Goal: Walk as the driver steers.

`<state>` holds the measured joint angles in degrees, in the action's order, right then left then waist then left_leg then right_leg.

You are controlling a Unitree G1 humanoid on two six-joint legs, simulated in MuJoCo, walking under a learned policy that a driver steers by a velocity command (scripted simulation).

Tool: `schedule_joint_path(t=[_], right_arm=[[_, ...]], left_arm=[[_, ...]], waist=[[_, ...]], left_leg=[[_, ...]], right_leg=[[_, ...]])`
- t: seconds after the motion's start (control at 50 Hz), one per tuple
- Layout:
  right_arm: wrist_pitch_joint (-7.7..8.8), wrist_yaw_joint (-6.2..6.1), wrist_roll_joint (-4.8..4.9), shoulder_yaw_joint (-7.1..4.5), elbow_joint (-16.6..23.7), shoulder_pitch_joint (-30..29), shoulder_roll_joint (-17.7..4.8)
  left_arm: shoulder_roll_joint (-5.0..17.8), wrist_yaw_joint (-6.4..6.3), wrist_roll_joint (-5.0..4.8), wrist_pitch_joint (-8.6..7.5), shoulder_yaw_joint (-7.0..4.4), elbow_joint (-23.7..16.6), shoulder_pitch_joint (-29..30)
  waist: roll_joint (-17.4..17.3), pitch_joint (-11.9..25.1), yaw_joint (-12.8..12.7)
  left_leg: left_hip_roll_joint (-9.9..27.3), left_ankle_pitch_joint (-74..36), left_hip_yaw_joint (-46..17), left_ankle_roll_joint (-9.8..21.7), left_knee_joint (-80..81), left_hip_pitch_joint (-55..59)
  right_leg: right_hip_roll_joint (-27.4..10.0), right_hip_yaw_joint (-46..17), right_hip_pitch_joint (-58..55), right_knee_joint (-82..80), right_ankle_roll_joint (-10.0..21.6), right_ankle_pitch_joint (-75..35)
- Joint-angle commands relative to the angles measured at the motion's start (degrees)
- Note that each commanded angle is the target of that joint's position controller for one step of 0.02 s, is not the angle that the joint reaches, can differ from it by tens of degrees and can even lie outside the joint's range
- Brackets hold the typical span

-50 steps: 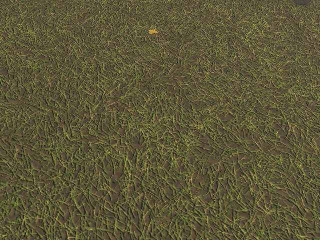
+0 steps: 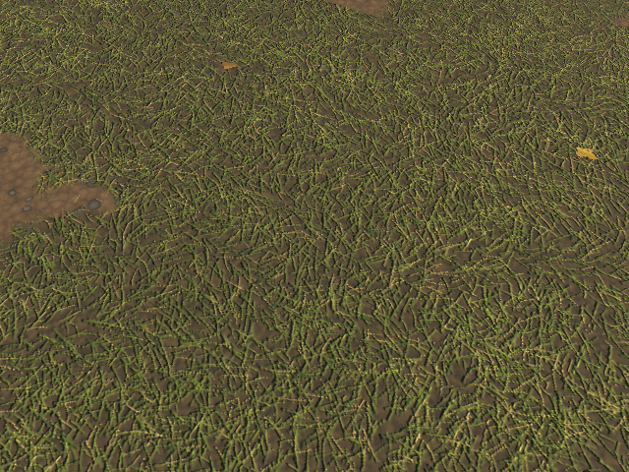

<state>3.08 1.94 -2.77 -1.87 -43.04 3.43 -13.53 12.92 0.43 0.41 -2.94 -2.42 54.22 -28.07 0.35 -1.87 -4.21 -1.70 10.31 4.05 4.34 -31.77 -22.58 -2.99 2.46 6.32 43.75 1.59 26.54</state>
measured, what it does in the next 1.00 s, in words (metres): walks ahead, turning right: right foot, then left foot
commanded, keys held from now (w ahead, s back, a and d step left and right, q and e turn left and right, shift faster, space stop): w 0.06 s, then w+e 0.94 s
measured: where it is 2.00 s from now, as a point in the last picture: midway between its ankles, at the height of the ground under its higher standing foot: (506, 273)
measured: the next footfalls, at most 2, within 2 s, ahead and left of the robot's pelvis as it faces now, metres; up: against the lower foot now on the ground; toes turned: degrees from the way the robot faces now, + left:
right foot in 0.48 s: +0.40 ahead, -0.10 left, +0.00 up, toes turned -14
left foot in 1.00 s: +0.75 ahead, -0.04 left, +0.00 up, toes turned -30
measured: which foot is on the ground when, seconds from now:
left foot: down 0.00-0.46, up 0.48-0.98, down 1.00-1.00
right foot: up 0.00-0.46, down 0.48-1.00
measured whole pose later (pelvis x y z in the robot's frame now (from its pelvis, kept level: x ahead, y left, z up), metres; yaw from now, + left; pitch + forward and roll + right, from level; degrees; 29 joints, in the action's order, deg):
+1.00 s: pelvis +0.55 -0.07 +0.00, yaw -28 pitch +2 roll -1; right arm 3.4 0.9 -1.8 0.1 -39.6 1.3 -15.2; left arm 17.1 -0.1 0.8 -2.5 -4.4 49.1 -26.6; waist -1.3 -1.4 -6.0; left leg 0.2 6.8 -1.3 -0.1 -29.5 -28.0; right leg 8.1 -13.4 -0.6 24.3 5.7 24.9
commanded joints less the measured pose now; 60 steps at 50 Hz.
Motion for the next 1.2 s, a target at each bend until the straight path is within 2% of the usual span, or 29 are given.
schedule_joint_path(t=[0.02, 0.04, 0.08, 0.12, 0.22, 0.34, 0.42, 0.44, 0.46, 0.48, 0.5, 0.52, 0.54, 0.56, 0.58, 0.62, 0.68, 0.8, 0.9, 0.94, 0.98, 1.0, 1.02, 1.04, 1.06, 1.08, 1.1, 1.14, 1.2], right_arm=[[0.10, -1.51, 1.27, -3.38, -3.2, 18.1, -12.0], [0.36, -1.26, 1.26, -2.46, -2.9, 14.6, -8.6], [1.01, -1.48, 1.60, -1.40, -3.1, 11.4, -5.5], [2.00, -1.66, 1.67, -1.32, -4.1, 12.9, -5.6], [3.04, -1.90, 1.61, -1.12, -6.7, 16.5, -5.4], [3.50, -2.75, 1.84, -0.84, -8.9, 19.2, -6.4], [2.54, -3.76, 1.33, -1.34, -9.9, 19.4, -9.4], [1.90, -3.95, 0.97, -1.60, -9.8, 19.0, -10.3], [1.31, -3.98, 1.01, -1.76, -9.5, 18.7, -10.9], [1.27, -3.73, 1.17, -1.58, -8.1, 18.3, -10.5], [1.67, -2.20, 1.90, -0.14, -4.9, 23.5, -3.0], [2.34, -1.97, 1.42, -1.07, -3.3, 16.0, -7.8], [3.14, -1.73, 1.86, -0.84, -1.4, 11.5, -7.7], [3.66, -1.74, 1.89, -0.64, -1.2, 11.3, -7.5], [3.15, -1.87, 1.40, -0.67, -1.5, 11.5, -7.2], [0.70, -1.75, -0.03, -0.45, -1.6, 13.8, -6.3], [-1.03, -1.30, -0.27, -0.19, -0.1, 11.6, -5.2], [-1.12, -0.92, 0.33, -0.01, 4.5, -1.7, -5.5], [-0.09, -0.56, 0.93, 0.51, 7.7, -8.6, -6.1], [0.42, -0.70, 1.14, 0.25, 7.7, -6.0, -7.4], [1.06, -1.56, 1.34, -0.79, 4.8, 4.2, -9.8], [1.87, -2.31, 0.83, -1.59, 3.1, 11.9, -11.8], [2.13, -3.42, -0.51, -2.59, 3.0, 21.6, -16.1], [1.13, -3.41, -0.76, -3.63, 3.2, 18.6, -20.1], [0.45, -3.06, 0.11, -2.92, 3.9, 14.7, -14.2], [0.41, -2.85, 0.64, -1.79, 4.4, 11.6, -9.6], [0.51, -2.63, 0.50, -1.27, 4.0, 10.2, -7.7], [1.24, -2.68, 0.90, -1.04, 2.5, 11.4, -7.1], [2.77, -2.01, 1.81, -1.42, 0.9, 13.7, -7.6]], left_arm=[[8.1, 0.06, 0.17, -1.29, -1.88, -7.3, 5.9], [6.9, 0.48, 0.06, -1.64, -1.46, -7.0, 6.7], [5.6, 1.10, 1.14, -0.33, -1.38, -5.4, 4.7], [4.7, 1.84, 1.29, 0.81, -1.40, -4.8, 4.1], [4.0, 2.39, 1.11, 1.32, -1.43, -7.8, 14.1], [2.5, 3.33, 1.39, 0.84, 0.15, -12.4, 25.7], [4.5, 2.73, 1.61, 0.95, -0.47, -12.3, 21.8], [5.7, 2.49, 1.75, 0.85, -1.03, -11.1, 16.8], [7.2, 2.18, 2.10, 0.49, -1.89, -8.9, 9.5], [11.1, 1.39, 2.80, 0.37, -3.44, -6.9, 1.4], [18.1, 0.67, 2.70, 0.77, -5.27, -7.7, 2.5], [16.6, 0.77, 0.05, 1.39, -5.22, -8.0, 1.7], [15.1, 0.26, -0.06, 1.55, -4.81, -7.9, 6.0], [12.0, 0.15, -0.04, 1.52, -4.04, -8.0, 8.4], [10.4, 0.03, -0.08, 1.22, -3.57, -8.0, 10.4], [8.8, -0.03, -0.40, 0.36, -2.86, -8.3, 11.9], [10.9, 0.14, -0.43, -0.67, -3.36, -7.8, 9.9], [11.6, -0.01, -0.55, -0.31, -3.72, -7.1, 3.3], [12.4, -0.72, 0.44, 0.00, -3.87, -7.3, 0.1], [13.3, -1.16, 0.62, -0.03, -4.08, -8.2, 2.3], [14.3, -0.89, 0.63, -0.37, -4.20, -9.3, 5.9], [13.4, -0.31, 0.02, -0.83, -3.88, -9.4, 6.7], [8.5, -0.03, -0.56, -1.40, -2.45, -11.3, 5.8], [5.7, 0.01, -1.62, -1.02, -1.90, -13.0, -1.2], [10.6, -0.62, 0.48, 0.17, -2.32, -10.6, 0.9], [10.9, -0.01, 0.86, 0.45, -2.54, -10.7, 5.1], [9.7, 0.48, 0.81, 0.64, -2.34, -11.1, 7.0], [8.7, 1.59, 1.65, 1.85, -2.19, -11.2, 7.6], [7.6, 2.56, 1.60, 2.87, -1.84, -12.9, 10.6]], waist=[[-5.9, 7.3, 8.6], [-4.3, 3.8, 7.0], [-6.0, 1.1, 3.8], [-5.8, 0.7, 3.0], [-4.5, -3.6, 3.9], [-3.4, -5.3, 5.9], [-5.4, -0.3, 3.4], [-5.9, 2.8, 1.2], [-5.2, 7.0, -1.9], [-1.4, 11.7, -5.6], [13.8, 17.5, 0.1], [5.6, 20.0, -3.3], [2.7, 10.2, -1.6], [-1.4, 5.4, 0.7], [-2.9, 2.2, 3.0], [-1.7, 2.2, 5.8], [-0.2, 1.6, 5.9], [2.5, 0.0, 0.7], [3.6, -0.2, -1.7], [4.5, 0.1, 0.4], [4.3, 3.9, 5.3], [0.9, 8.4, 9.5], [-6.1, 17.8, 12.3], [-20.5, 21.0, 6.5], [-8.5, 12.8, 5.6], [-2.8, 6.3, 5.7], [-1.8, 3.3, 4.9], [-6.3, 1.5, 4.0], [-6.5, 1.5, 3.6]], left_leg=[[21.9, 4.6, -31.4, 9.7, 15.9, 33.0], [18.7, -1.5, -25.0, 8.3, 17.7, 26.5], [13.9, -5.6, -16.6, 5.9, 20.9, 20.0], [13.5, -10.8, -12.8, 6.0, 22.7, 18.1], [13.2, -16.8, -4.7, 5.3, 25.8, 18.1], [13.8, -27.2, 2.8, 3.5, 25.3, 21.7], [15.3, -56.9, 6.3, 1.7, 11.4, 30.5], [15.5, -61.1, 6.9, 1.6, 2.8, 30.7], [14.9, -56.6, 7.5, 1.2, -8.7, 27.4], [13.0, -40.5, 8.1, 0.2, -24.9, 16.6], [1.4, 15.7, 6.2, -2.9, -48.2, -9.4], [-1.0, 18.6, -6.1, -2.7, -54.4, -17.9], [3.1, 11.9, -7.8, -2.3, -51.4, -21.8], [5.3, 8.1, -7.0, -2.3, -45.6, -19.0], [6.7, 7.6, -7.0, -2.9, -41.6, -15.5], [7.5, 8.1, -6.8, -4.7, -36.6, -9.3], [7.7, 4.8, -4.9, -6.6, -29.9, -10.2], [6.4, -8.2, -4.6, -8.0, -13.8, -16.4], [3.5, -7.6, -4.6, -6.8, -5.0, -15.5], [2.5, -5.1, -5.6, -5.5, -0.6, -9.0], [-0.3, -1.1, -4.6, -3.5, 3.1, 6.6], [2.8, -2.0, -6.8, -1.7, 6.2, 18.5], [17.5, 11.5, -21.5, 1.0, 7.9, 31.8], [28.5, 15.0, -48.5, 7.2, 16.0, 39.7], [26.4, 21.8, -46.4, 6.8, 16.2, 32.4], [23.3, 18.2, -36.2, 5.6, 16.9, 25.0], [20.5, 9.5, -28.1, 4.5, 18.1, 20.3], [16.8, -1.1, -17.9, 3.1, 19.7, 16.0], [16.7, -11.7, -11.3, 4.0, 21.1, 16.5]], right_leg=[[-0.7, -5.0, 33.6, 26.4, 3.4, -3.2], [-2.2, -4.6, 31.6, 23.4, 3.3, -7.0], [-3.5, -3.6, 27.7, 19.8, 2.1, -9.7], [-2.7, -3.4, 26.9, 19.8, 1.4, -11.2], [-1.7, -4.8, 35.1, 14.0, 0.3, -20.1], [-0.1, 1.8, 30.2, -4.5, 2.3, -28.3], [5.6, 6.3, 22.4, -8.2, 6.8, -19.0], [7.5, 6.7, 17.2, -8.9, 8.1, -15.8], [9.0, 5.7, 7.8, -12.4, 9.7, -15.8], [3.3, -3.2, -5.8, -15.2, 12.7, -12.2], [-15.1, -33.9, -25.2, -16.6, 23.0, -15.5], [-16.2, -46.6, -26.3, -25.1, 24.7, -12.9], [-15.1, -37.2, -18.6, -27.1, 22.1, -14.5], [-13.2, -31.8, -10.3, -28.4, 19.5, -19.9], [-10.3, -27.0, -3.7, -29.2, 17.4, -26.0], [-6.5, -21.1, 3.2, -30.6, 16.0, -31.8], [-3.8, -18.0, 6.0, -32.0, 15.5, -33.6], [-1.9, -19.3, -0.2, -31.1, 11.8, -32.5], [-3.3, -22.7, -6.4, -26.2, 11.4, -39.6], [-4.0, -24.4, -5.6, -23.8, 9.7, -41.3], [-2.1, -24.1, -1.6, -15.7, 7.2, -48.8], [1.7, -21.0, 2.5, -4.5, 5.7, -46.4], [5.2, -15.8, 9.6, 12.1, 4.6, -27.9], [12.8, -10.1, 26.4, 24.0, 3.0, 6.7], [6.6, -10.1, 31.2, 28.7, 3.5, 1.9], [4.7, -9.3, 30.3, 27.3, 3.2, -3.8], [3.0, -8.6, 28.9, 25.2, 2.6, -6.6], [1.1, -7.4, 26.8, 23.2, 1.6, -8.2], [0.5, -6.5, 29.5, 22.9, 1.0, -11.1]])
Keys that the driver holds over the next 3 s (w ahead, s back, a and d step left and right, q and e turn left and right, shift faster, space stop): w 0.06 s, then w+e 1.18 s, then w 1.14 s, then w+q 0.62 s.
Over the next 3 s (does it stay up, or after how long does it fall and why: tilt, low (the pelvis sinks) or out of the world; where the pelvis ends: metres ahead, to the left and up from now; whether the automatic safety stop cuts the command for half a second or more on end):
stays up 1.35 -0.73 0.01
